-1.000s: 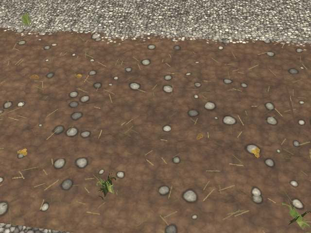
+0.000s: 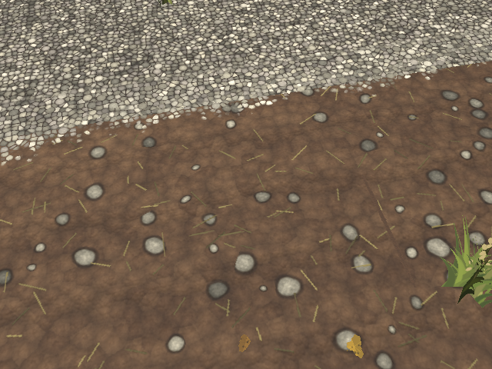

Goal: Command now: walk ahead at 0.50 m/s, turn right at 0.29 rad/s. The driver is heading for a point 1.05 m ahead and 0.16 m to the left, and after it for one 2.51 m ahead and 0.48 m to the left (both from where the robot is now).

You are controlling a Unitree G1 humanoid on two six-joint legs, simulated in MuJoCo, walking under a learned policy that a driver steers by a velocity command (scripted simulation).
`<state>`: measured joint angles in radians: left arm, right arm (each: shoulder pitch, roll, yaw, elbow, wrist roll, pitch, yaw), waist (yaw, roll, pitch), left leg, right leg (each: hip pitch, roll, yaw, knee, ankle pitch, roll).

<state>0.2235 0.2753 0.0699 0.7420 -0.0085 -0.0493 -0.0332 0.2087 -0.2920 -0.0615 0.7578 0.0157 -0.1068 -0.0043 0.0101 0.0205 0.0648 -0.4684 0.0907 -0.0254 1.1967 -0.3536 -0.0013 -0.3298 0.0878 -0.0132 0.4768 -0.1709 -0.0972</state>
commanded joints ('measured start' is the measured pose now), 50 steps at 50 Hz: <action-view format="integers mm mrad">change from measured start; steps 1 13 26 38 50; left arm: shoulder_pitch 3 157 63 -240 44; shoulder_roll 107 161 116 48 97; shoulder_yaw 21 27 7 -19 10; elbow -62 33 -28 -115 -38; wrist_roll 7 -9 -4 -3 10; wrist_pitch -27 -17 -31 -36 -45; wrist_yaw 12 36 33 13 22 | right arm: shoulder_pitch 45 -260 30 171 85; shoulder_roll -93 -57 -79 -153 -131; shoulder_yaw -25 3 -5 -21 -18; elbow -54 -136 -40 59 0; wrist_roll -15 -2 -27 5 19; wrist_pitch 4 -4 -2 23 32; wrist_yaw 2 40 35 11 0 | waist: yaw -22 83 -14 -101 52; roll -57 -87 63 33 -120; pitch -128 2 -111 -9 -139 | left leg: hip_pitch -140 -186 360 371 -279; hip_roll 60 -19 138 102 5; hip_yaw -29 5 -288 -84 -76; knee -64 -664 -987 -1033 46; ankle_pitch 78 442 281 375 -26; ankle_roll -16 0 235 207 23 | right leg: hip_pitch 187 318 -285 -275 354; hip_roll -278 -292 -200 -164 -410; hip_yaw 300 184 106 34 371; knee -257 -251 678 109 -228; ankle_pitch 290 221 -127 252 -128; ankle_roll -199 -115 70 118 -94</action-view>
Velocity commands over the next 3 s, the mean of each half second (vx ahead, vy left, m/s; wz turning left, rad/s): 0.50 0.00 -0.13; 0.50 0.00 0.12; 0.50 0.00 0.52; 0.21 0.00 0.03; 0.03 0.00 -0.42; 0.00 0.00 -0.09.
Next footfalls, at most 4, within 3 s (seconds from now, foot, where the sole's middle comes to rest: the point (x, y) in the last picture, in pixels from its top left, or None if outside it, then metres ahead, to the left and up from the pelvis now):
0.36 left None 0.41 0.15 -0.77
0.90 right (301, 282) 0.68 -0.10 -0.77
1.42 left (201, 218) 0.91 0.20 -0.77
1.90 right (235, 156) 1.17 0.10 -0.77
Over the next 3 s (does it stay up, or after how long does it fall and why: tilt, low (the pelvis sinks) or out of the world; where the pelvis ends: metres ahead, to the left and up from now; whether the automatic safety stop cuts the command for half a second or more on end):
stays up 1.03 0.16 0.00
